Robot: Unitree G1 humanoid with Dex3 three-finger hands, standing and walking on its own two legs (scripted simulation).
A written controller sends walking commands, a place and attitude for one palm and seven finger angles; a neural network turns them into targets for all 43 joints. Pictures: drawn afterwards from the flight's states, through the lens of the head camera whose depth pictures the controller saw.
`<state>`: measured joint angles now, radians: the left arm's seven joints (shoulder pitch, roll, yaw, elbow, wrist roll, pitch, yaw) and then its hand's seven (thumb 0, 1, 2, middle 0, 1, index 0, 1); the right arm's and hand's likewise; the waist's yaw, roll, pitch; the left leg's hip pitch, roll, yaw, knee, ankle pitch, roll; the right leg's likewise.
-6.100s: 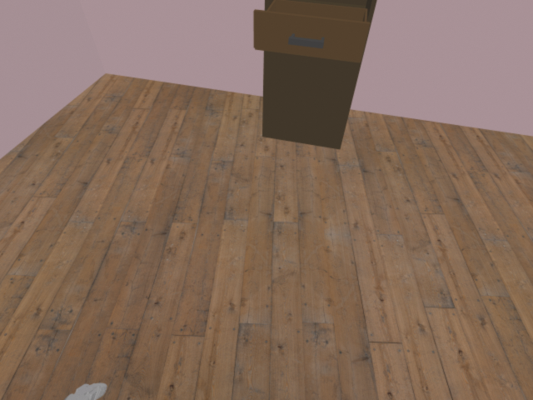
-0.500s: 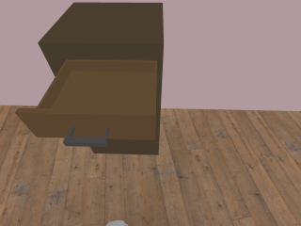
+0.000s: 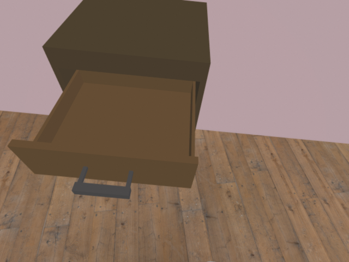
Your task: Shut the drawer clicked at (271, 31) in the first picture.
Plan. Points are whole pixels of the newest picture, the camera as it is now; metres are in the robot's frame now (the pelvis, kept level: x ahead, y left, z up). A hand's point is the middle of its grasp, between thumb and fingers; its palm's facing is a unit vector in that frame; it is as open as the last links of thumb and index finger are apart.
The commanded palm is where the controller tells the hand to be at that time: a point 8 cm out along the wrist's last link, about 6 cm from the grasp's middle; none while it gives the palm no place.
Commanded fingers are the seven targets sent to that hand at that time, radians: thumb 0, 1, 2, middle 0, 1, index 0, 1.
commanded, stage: come to a stop and stand still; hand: left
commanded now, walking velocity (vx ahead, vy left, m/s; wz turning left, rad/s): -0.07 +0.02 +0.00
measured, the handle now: (104, 181) +0.29 +0.20 -0.03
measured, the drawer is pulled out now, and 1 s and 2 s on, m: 0.30 0.30 0.30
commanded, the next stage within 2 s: look again from close up in 0.84 s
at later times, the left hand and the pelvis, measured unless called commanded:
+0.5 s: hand out of the picture +0.01 +0.14 -0.15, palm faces +0.07 -0.96 -0.27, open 7.3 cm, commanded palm none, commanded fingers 0.00 0.90 0.90 -0.20 -0.30 -0.20 -0.30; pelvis -0.03 -0.05 +0.00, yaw +0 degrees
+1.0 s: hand out of the picture -0.07 +0.15 -0.18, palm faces +0.03 -0.98 -0.17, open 7.3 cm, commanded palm none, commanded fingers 0.00 0.90 0.90 -0.20 -0.30 -0.20 -0.30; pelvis -0.04 -0.01 +0.00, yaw +0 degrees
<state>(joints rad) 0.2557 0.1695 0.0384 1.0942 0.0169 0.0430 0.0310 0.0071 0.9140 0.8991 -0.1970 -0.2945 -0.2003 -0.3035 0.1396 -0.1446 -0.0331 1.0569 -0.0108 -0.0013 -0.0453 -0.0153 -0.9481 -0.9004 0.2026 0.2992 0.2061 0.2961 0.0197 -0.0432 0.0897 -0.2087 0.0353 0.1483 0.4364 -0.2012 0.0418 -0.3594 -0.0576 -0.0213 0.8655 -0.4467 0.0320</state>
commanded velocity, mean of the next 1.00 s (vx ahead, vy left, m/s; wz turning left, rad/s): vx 0.01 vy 0.06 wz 0.00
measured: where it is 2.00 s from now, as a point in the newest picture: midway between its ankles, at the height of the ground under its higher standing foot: outside the picture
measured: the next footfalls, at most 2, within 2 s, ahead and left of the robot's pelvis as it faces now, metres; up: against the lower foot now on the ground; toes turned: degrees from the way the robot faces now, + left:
right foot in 0.16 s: +0.03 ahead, -0.16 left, +0.00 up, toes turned -3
left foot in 0.62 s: -0.03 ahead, +0.11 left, +0.00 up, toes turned +2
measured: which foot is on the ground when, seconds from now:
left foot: down 0.00-0.18, up 0.20-0.60, down 0.62-1.00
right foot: up 0.00-0.14, down 0.16-1.00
